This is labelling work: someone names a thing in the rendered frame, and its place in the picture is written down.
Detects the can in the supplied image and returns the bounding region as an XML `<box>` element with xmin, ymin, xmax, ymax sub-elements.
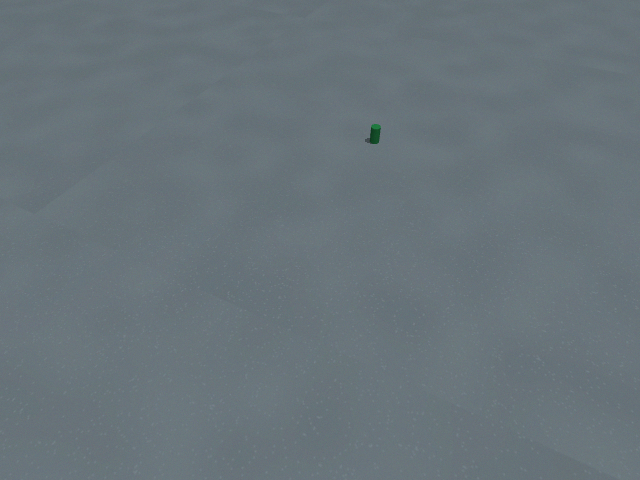
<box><xmin>370</xmin><ymin>124</ymin><xmax>381</xmax><ymax>144</ymax></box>

